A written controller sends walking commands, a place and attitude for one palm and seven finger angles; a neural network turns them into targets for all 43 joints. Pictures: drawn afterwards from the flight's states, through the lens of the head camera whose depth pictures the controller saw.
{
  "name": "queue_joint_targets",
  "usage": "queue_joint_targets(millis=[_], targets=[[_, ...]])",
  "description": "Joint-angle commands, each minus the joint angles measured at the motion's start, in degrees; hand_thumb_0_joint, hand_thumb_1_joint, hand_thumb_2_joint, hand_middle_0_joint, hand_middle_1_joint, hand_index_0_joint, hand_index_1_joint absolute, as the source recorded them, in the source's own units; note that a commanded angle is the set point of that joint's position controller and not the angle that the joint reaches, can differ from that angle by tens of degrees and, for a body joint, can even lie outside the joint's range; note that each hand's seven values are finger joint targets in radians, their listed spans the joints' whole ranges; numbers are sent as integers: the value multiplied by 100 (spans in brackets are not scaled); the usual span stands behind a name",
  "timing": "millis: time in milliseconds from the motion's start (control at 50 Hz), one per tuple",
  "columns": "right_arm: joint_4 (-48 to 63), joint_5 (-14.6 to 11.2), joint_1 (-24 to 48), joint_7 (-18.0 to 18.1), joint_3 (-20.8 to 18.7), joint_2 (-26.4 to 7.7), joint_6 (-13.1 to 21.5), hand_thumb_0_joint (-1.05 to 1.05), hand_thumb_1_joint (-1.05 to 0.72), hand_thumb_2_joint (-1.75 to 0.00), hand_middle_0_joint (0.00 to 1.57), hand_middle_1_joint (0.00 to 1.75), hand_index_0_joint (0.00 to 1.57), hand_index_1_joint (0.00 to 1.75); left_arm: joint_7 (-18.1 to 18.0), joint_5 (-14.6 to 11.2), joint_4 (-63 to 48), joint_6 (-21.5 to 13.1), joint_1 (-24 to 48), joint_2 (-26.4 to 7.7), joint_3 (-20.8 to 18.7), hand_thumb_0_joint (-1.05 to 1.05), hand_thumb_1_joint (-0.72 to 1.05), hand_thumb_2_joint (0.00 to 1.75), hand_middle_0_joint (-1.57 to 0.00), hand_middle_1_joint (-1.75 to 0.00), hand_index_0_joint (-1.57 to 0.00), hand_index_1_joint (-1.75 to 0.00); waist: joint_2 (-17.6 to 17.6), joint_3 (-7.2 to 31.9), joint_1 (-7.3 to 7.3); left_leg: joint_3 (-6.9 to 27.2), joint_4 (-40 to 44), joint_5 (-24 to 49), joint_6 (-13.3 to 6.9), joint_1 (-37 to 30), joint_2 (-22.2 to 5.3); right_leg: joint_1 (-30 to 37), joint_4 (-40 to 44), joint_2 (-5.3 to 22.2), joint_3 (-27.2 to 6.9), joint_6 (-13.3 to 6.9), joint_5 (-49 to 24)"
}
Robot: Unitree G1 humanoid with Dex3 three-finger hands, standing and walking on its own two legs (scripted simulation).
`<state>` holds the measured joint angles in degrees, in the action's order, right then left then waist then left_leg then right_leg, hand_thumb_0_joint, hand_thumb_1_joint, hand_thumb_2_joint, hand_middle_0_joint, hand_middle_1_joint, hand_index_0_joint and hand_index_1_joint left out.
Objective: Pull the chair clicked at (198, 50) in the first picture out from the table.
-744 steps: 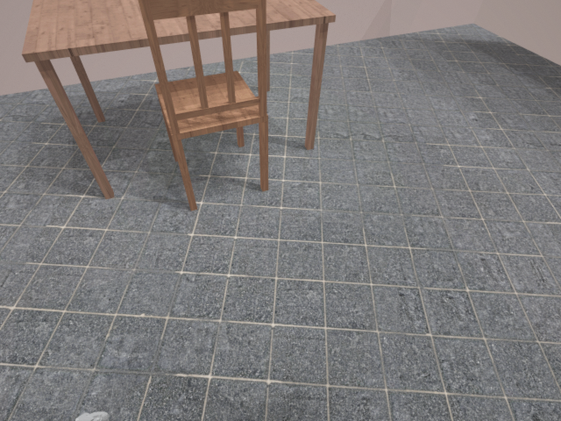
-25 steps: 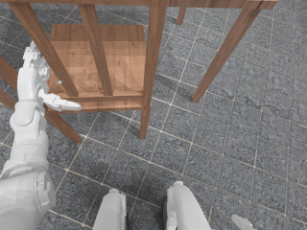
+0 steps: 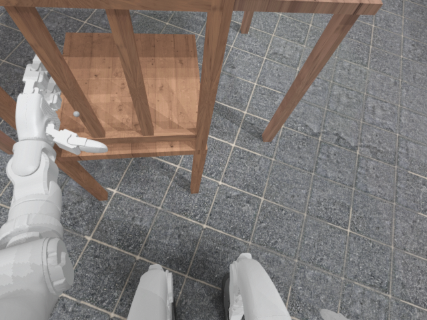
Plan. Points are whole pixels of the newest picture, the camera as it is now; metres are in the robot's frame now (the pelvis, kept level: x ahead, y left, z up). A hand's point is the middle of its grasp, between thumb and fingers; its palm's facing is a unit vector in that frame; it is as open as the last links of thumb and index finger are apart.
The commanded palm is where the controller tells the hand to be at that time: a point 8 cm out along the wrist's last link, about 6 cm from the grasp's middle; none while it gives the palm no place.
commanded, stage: hook a spindle and tug to test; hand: left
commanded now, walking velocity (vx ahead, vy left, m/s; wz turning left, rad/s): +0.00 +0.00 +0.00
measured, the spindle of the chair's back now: (71, 90) +0.51 +0.23 +0.04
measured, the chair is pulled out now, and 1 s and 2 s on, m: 0.00 0.00 0.05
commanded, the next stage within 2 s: step backward, pulling the chair out in 1.58 s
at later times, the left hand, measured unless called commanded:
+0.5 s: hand (83, 115) +0.47 +0.21 +0.02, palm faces +0.05 -1.00 -0.04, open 14.7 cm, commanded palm +0.44 +0.24 +0.03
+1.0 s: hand (85, 111) +0.48 +0.21 +0.03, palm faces +0.06 -1.00 -0.03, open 5.7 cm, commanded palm +0.44 +0.25 +0.03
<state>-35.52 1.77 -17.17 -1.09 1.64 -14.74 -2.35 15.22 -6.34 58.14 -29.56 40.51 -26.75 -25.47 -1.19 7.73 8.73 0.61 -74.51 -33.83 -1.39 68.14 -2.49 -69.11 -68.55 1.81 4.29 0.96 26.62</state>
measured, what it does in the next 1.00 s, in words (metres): stands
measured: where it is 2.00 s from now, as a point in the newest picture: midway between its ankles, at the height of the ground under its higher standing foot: outside the picture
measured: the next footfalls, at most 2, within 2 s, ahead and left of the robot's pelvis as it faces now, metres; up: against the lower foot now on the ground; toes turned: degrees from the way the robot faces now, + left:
none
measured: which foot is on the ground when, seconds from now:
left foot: down 0.00-1.00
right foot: down 0.00-1.00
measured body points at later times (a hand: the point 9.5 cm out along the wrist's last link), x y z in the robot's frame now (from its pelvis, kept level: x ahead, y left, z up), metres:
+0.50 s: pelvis +0.00 +0.00 +0.00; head +0.16 +0.03 +0.42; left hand +0.46 +0.26 +0.03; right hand +0.06 -0.26 -0.12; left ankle +0.00 +0.10 -0.62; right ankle +0.05 -0.14 -0.62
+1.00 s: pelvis +0.01 +0.00 +0.00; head +0.16 +0.02 +0.42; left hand +0.47 +0.26 +0.03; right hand +0.06 -0.27 -0.11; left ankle +0.00 +0.10 -0.62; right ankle +0.05 -0.14 -0.62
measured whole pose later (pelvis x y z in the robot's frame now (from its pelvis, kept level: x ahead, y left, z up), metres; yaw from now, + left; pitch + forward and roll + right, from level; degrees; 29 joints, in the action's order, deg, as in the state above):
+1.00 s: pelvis +0.01 +0.00 +0.00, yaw +0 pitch +27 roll -3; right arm -35.2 1.5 -16.8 -1.3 1.0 -14.7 -2.7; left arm 14.2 -7.6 55.5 -29.3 38.8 -24.9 -24.0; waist -1.2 8.0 8.5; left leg 0.3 -73.6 -34.1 -1.1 66.9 -2.6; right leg -68.3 -68.3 1.6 3.8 0.8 27.0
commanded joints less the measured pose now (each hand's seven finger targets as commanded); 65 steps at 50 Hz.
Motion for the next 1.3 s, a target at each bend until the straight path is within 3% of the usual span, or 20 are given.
queue_joint_targets(millis=[0, 60, 100, 180, 240, 300, 360, 380, 460, 500, 560, 620, 680, 800, 860, 940, 1000, 1080, 1160, 1280], targets=[[278, 2, -846, 77, -408, -1079, 92, 0, -90, -90, 20, 30, 20, 30, 4, -91, -1315, -441, 2081, -1171, 74, 0, -50, 30, -6, -8, -6, -8, -947, 3075, 40, 371, 923, 3052, 130, -2473, 77, 1388, 553, -282, -75, -232, -1503], [256, -12, -822, 59, -424, -1084, 59, 0, -90, -90, 20, 30, 20, 30, -12, -112, -1181, -365, 1919, -1094, 91, 0, -50, 30, -6, -8, -6, -8, -826, 2927, 22, 377, 943, 3016, 140, -2415, 70, 1370, 596, -284, -53, -226, -1472], [281, -17, -796, 58, -410, -1079, 51, 0, -90, -90, 20, 30, 20, 30, -41, -105, -1153, -343, 1966, -998, 175, 0, -50, 30, -10, -19, -10, -19, -856, 2853, 42, 373, 963, 2873, 135, -2334, 82, 1300, 572, -277, -46, -227, -1376], [324, -7, -757, 66, -394, -1070, 27, 0, -90, -90, 20, 30, 20, 30, -135, -64, -1129, -369, 1883, -1343, -130, 0, -50, 30, -17, -41, -17, -41, -653, 2925, -43, 285, 921, 2699, 92, -2039, 124, 1652, 579, -273, -129, -217, -1497], [329, 10, -727, 57, -392, -1044, 45, 0, -90, -90, 20, 30, 20, 30, -146, -45, -1364, -476, 2101, -1156, 78, 0, -50, 30, -22, -57, -22, -57, -979, 2969, -15, 348, 930, 2928, 142, -2342, 102, 1436, 534, -266, -92, -237, -1496], [351, 5, -758, 51, -412, -1046, 63, 0, -90, -90, 20, 30, 20, 30, -143, -115, -1476, -478, 1863, -1163, 12, 0, -50, 30, -27, -74, -27, -74, -808, 3169, -38, 353, 917, 3115, 137, -2394, 92, 1611, 524, -277, -87, -228, -1655], [316, -13, -724, 46, -398, -1034, 48, 0, -90, -90, 20, 30, 20, 30, -119, -123, -1194, -354, 1822, -994, 117, 0, -50, 30, -32, -90, -32, -90, -676, 2826, -11, 309, 946, 2788, 117, -2130, 109, 1570, 590, -270, -90, -216, -1504], [308, -21, -739, 64, -400, -1052, 33, 0, -90, -90, 20, 30, 20, 30, -127, -96, -1152, -338, 1879, -1077, 79, 0, -44, 32, -34, -96, -34, -96, -511, 2785, 21, 317, 956, 2681, 99, -2021, 103, 1596, 585, -268, -93, -211, -1472], [331, 3, -741, 74, -411, -1024, 71, 0, -90, -90, 20, 30, 20, 30, -199, -79, -1475, -447, 2070, -1081, 91, 0, -22, 42, -41, -118, -41, -118, -816, 3110, -36, 309, 936, 2813, 116, -2263, 122, 1618, 560, -256, -128, -224, -1540], [315, 8, -757, 66, -407, -1000, 89, 0, -90, -90, 20, 30, 20, 30, -206, -111, -1464, -459, 2085, -881, 247, 0, -11, 47, -45, -129, -45, -129, -737, 3070, 40, 330, 933, 2871, 118, -2277, 115, 1585, 550, -261, -99, -218, -1573], [315, 11, -750, 45, -418, -1004, 82, 0, -90, -90, 20, 30, 20, 30, -245, -68, -1440, -443, 1903, -951, 160, 0, 6, 54, -50, -145, -50, -145, -743, 3089, -45, 303, 943, 2888, 118, -2230, 122, 1679, 569, -256, -118, -216, -1612], [304, 7, -739, 33, -418, -1000, 93, 0, -90, -90, 20, 30, 20, 30, -243, -35, -1496, -466, 1965, -840, 301, 0, 23, 61, -50, -145, -50, -145, -828, 3074, -9, 308, 961, 2779, 122, -2306, 115, 1586, 587, -264, -115, -227, -1511], [280, 2, -747, 55, -413, -1014, 87, 0, -90, -90, 20, 30, 20, 30, -222, -60, -1424, -473, 2012, -1039, 153, 0, 40, 68, -50, -145, -50, -145, -600, 2991, 10, 233, 927, 2583, 62, -1981, 141, 1842, 628, -256, -193, -207, -1599], [335, -4, -780, 65, -403, -1027, 87, 0, -90, -90, 20, 30, 20, 30, -112, -61, -1410, -488, 1773, -1269, -24, 0, 73, 83, -50, -145, -50, -145, -752, 3150, -90, 228, 936, 2786, 67, -2077, 137, 1918, 556, -261, -198, -229, -1724], [345, -21, -762, 50, -413, -1005, 75, 0, -90, -90, 20, 30, 20, 30, -81, -127, -1428, -411, 1656, -1081, 80, 0, 90, 90, -50, -145, -50, -145, -720, 3030, -65, 234, 939, 2975, 80, -2144, 112, 1865, 588, -267, -177, -219, -1840], [359, -27, -778, 62, -420, -1023, 67, 0, -90, -90, 20, 30, 20, 30, -76, -138, -1426, -364, 1512, -1176, -32, 0, 90, 90, -50, -145, -50, -145, -664, 3027, -110, 212, 936, 2926, 69, -2023, 122, 1939, 572, -256, -195, -209, -1870], [405, -34, -777, 32, -433, -997, 72, 0, -90, -90, 20, 30, 20, 30, -77, -168, -1558, -319, 1312, -951, 108, 0, 90, 90, -50, -145, -50, -145, -737, 3048, -112, 211, 956, 3088, 85, -2197, 109, 1840, 574, -269, -162, -213, -1876], [484, -47, -744, 18, -434, -989, 57, 0, -90, -90, 20, 30, 20, 30, -89, -160, -1757, -278, 882, -1196, -129, 0, 90, 90, -50, -145, -50, -145, -646, 3074, -260, 178, 1011, 3160, 93, -2055, 105, 2165, 573, -264, -191, -214, -2072], [571, -74, -685, -24, -444, -938, 90, 0, -90, -90, 20, 30, 20, 30, -112, -259, -2021, -217, 398, -805, 96, 0, 90, 90, -50, -145, -50, -145, -574, 2999, -279, 166, 1076, 3376, 102, -2204, 85, 2171, 632, -282, -155, -202, -2124], [598, -89, -670, -32, -480, -904, 163, 0, -90, -90, 20, 30, 20, 30, -176, -326, -2454, -225, -28, -666, 139, 0, 90, 90, -50, -145, -50, -145, -625, 2960, -325, 159, 1122, 3711, 146, -2384, 55, 2182, 644, -280, -137, -197, -2248]])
